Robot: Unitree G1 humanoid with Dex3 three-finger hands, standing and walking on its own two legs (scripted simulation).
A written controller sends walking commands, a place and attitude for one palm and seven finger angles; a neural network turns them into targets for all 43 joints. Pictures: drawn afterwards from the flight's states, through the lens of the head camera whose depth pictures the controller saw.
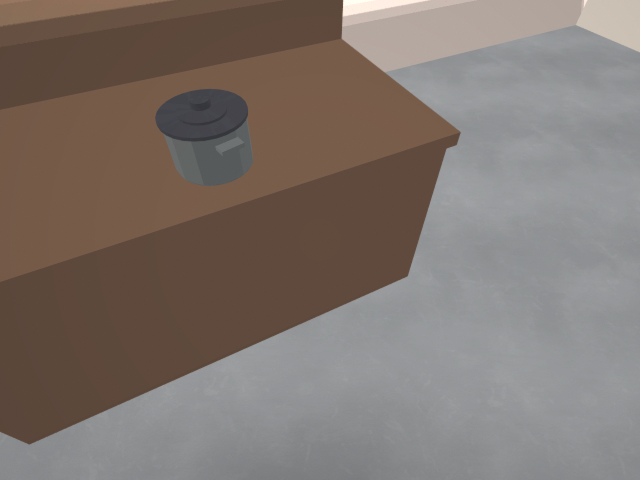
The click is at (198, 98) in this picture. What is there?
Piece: lid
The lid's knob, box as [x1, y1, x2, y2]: [188, 93, 210, 110]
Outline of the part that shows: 188,98 190,107 194,110 202,110 209,107 210,105 209,97 204,93 193,94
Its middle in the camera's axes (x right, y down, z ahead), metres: -0.25 -0.28 +0.80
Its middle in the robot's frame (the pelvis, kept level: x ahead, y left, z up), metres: +0.79 +0.29 +0.05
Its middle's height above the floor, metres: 0.83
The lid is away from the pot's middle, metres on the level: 0.00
